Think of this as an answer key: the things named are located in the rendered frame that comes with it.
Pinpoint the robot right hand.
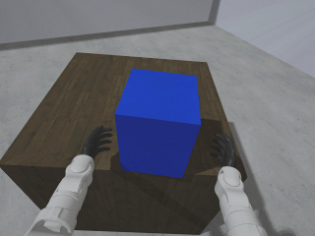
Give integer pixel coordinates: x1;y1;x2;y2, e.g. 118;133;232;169
210;134;237;169

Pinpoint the carton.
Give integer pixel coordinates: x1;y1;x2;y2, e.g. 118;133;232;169
114;68;201;178

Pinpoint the left robot forearm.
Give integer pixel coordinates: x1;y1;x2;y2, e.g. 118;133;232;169
24;154;95;236

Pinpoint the pedestal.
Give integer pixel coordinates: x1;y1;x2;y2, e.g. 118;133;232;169
0;52;248;235

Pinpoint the right robot forearm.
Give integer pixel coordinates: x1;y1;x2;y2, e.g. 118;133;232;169
215;166;268;236

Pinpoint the robot left hand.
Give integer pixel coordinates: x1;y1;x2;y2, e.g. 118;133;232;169
80;125;113;160

